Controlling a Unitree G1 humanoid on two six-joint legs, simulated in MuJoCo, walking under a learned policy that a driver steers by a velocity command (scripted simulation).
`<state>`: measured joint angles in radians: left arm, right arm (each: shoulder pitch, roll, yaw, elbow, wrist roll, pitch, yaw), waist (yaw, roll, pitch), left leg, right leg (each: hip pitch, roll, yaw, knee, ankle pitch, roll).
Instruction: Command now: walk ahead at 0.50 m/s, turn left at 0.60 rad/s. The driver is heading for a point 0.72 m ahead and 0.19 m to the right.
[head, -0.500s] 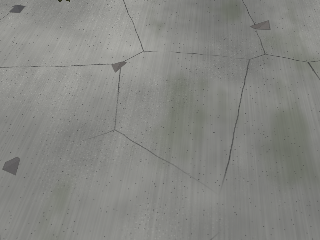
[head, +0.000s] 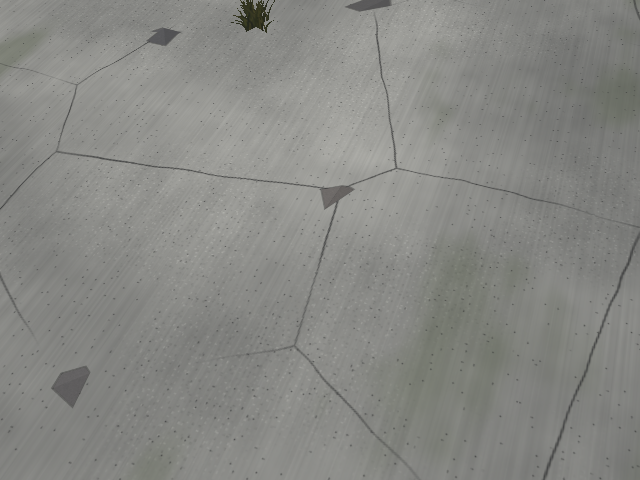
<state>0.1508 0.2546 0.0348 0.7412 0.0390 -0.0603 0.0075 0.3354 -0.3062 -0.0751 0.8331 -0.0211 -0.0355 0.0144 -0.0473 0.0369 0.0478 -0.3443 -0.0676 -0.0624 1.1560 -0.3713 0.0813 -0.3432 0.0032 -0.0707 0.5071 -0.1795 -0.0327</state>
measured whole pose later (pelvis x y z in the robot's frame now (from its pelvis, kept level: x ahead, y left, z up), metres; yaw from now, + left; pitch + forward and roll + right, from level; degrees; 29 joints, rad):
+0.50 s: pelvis +0.26 +0.05 +0.00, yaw +4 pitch +1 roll -1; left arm 0.41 0.23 0.04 0.91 0.00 -0.04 -0.01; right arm 0.13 -0.22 -0.02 0.77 -0.04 -0.07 0.01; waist 0.05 -0.01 0.04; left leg -0.32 0.01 0.10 0.50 -0.20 0.06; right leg -0.32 -0.04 -0.02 1.07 -0.39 -0.07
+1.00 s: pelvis +0.51 +0.01 -0.02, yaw -13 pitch +1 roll +0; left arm 0.14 0.27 0.07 0.78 0.02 -0.01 -0.03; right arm 0.32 -0.24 -0.04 0.88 -0.02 -0.06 0.00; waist -0.02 0.00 0.06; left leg -0.23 0.07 0.09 1.19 -0.43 -0.01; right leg -0.43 0.08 -0.10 0.64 -0.23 -0.14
